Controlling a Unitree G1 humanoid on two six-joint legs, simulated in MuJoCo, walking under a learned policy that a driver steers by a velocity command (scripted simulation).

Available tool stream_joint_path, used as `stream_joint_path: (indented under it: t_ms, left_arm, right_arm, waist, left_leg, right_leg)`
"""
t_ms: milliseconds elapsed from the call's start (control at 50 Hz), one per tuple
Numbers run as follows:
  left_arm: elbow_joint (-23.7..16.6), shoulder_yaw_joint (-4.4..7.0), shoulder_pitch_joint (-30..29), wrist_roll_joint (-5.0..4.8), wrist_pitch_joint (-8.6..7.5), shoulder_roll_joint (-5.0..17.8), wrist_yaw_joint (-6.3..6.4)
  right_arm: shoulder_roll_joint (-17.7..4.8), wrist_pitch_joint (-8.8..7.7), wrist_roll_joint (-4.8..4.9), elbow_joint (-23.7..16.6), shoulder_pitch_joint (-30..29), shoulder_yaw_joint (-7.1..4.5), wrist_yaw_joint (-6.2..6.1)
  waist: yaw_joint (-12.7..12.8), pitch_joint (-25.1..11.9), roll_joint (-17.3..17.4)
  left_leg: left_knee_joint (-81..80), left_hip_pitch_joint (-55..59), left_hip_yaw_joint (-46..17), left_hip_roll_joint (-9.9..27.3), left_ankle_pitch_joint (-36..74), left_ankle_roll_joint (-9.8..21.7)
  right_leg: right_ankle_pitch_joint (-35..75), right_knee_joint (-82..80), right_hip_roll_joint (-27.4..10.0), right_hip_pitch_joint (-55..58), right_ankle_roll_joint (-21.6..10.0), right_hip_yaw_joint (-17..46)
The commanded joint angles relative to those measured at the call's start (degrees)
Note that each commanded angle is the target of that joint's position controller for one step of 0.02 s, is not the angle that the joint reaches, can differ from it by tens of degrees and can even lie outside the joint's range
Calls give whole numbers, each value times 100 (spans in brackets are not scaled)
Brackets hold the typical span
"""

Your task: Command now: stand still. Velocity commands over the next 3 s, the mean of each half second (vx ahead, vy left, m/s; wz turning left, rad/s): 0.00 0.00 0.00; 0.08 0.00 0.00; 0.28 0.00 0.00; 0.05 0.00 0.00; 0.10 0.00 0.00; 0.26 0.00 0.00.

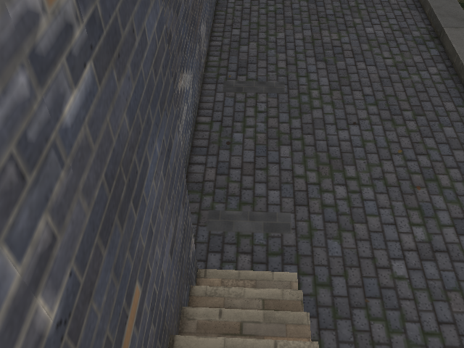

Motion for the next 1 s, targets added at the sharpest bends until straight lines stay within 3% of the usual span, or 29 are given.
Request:
stream_joint_path:
  t_ms: [20, 40, 140, 240, 300, 460, 500, 540, 780, 840, 900, 920, 940, 960, 980, 1000]
  left_arm:
    - [-285, 74, -160, -15, -51, 394, 11]
    - [-290, 83, -220, -15, -35, 420, 32]
    - [-212, 82, -100, -14, -46, 403, 67]
    - [-200, 106, -49, -7, 17, 375, 81]
    - [-195, 117, -33, -24, 0, 362, 137]
    - [-162, 153, 39, -27, -17, 353, 145]
    - [-177, 161, 65, -31, -50, 361, 199]
    - [-177, 171, 87, -30, -49, 361, 215]
    - [-176, 206, 86, -12, 3, 336, 194]
    - [-188, 274, 90, 3, 52, 503, 209]
    - [-245, 381, 192, 26, 105, 735, 214]
    - [-399, 678, -125, -719, -338, 1496, 216]
    - [-462, 669, -206, -677, -521, 1377, 269]
    - [-469, 616, -56, -448, -603, 1127, 326]
    - [-469, 581, 120, -264, -645, 928, 376]
    - [-649, 555, 82, -181, -703, 791, 403]
  right_arm:
    - [-557, -45, -6, -114, 229, -127, -2]
    - [-544, -61, 44, -52, 248, -154, -7]
    - [-505, -91, 36, 56, 280, -189, -31]
    - [-465, 7, 28, 139, 297, -169, -55]
    - [-409, -16, 64, 166, 282, -149, -75]
    - [-416, -8, 43, 254, 334, -170, -89]
    - [-353, -53, 72, 320, 326, -152, -99]
    - [-356, -59, 77, 369, 348, -147, -110]
    - [-364, -59, 30, 500, 323, -155, -96]
    - [-437, -61, -17, 480, 333, -204, -88]
    - [-462, -73, -61, 385, 394, -238, -53]
    - [-353, -91, -1266, 347, 1084, -174, 529]
    - [-389, -189, -1343, 267, 1061, -239, 660]
    - [-359, -313, -1158, 66, 1028, -264, 716]
    - [-354, -425, -1038, -46, 1014, -270, 724]
    - [-447, -504, -1005, -186, 891, -284, 690]
  waist:
    - [2, 39, -172]
    - [-36, 91, -166]
    - [-6, 33, -130]
    - [33, 115, -130]
    - [37, 82, -122]
    - [26, 28, -139]
    - [-14, -51, -97]
    - [-17, -102, -107]
    - [33, 106, -91]
    - [52, 60, -203]
    - [63, 309, -407]
    - [-46, 1457, -797]
    - [-25, 957, -403]
    - [23, 695, -86]
    - [128, 462, 91]
    - [211, 175, 201]
  left_leg:
    - [-356, -244, -204, 342, 301, 53]
    - [-414, -259, -206, 332, 322, 79]
    - [-427, -163, -194, 347, 468, 93]
    - [-482, -208, -172, 327, 372, 113]
    - [-543, -159, -163, 328, 535, 111]
    - [-567, -39, -163, 346, 654, 124]
    - [-518, 72, -177, 405, 1000, 115]
    - [-522, 101, -178, 415, 1013, 118]
    - [-639, -48, -188, 451, 693, 176]
    - [-517, -150, 13, 224, -298, 262]
    - [-90, -441, 306, -24, -1089, 407]
    - [-437, -1039, 112, -54, -1398, 759]
    - [-551, -638, -62, 4, -1620, 975]
    - [-629, -653, -210, 84, -1752, 1192]
    - [-625, -719, -449, 231, -1657, 1413]
    - [-560, -794, -742, 495, -1205, 1653]
  right_leg:
    - [232, -577, -876, 57, 155, 904]
    - [249, -577, -873, 6, 123, 885]
    - [451, -572, -889, 85, 97, 882]
    - [549, -621, -879, 140, 90, 897]
    - [783, -674, -905, 242, 104, 942]
    - [1085, -717, -917, 362, 65, 945]
    - [1810, -656, -1000, 441, 85, 973]
    - [1836, -656, -994, 509, 78, 956]
    - [1010, -854, -931, 424, 83, 959]
    - [-305, -912, -777, 390, -31, 971]
    - [-1883, -975, -758, 23, -225, 1135]
    - [-3201, -293, -771, -950, -290, 871]
    - [-3497, 40, -775, -1270, -468, 979]
    - [-3402, 432, -695, -1157, -573, 744]
    - [-2945, 938, -537, -927, -576, 368]
    - [-2406, 1736, -301, -679, -332, -66]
